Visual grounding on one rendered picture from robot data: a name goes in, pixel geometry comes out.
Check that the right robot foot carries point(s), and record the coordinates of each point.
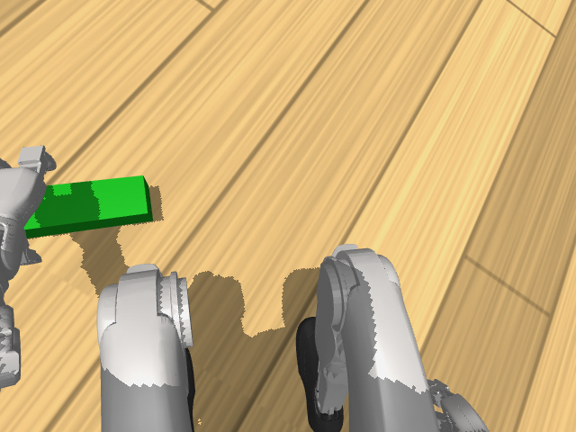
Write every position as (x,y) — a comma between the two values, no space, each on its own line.
(308,361)

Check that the left robot hand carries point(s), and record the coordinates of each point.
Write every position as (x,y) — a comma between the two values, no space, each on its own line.
(22,190)

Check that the carton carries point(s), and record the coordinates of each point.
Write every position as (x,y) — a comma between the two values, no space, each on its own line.
(91,205)

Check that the left robot arm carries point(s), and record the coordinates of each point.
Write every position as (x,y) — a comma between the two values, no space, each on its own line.
(12,238)

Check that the right robot hand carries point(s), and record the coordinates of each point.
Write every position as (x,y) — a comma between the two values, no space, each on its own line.
(459,415)

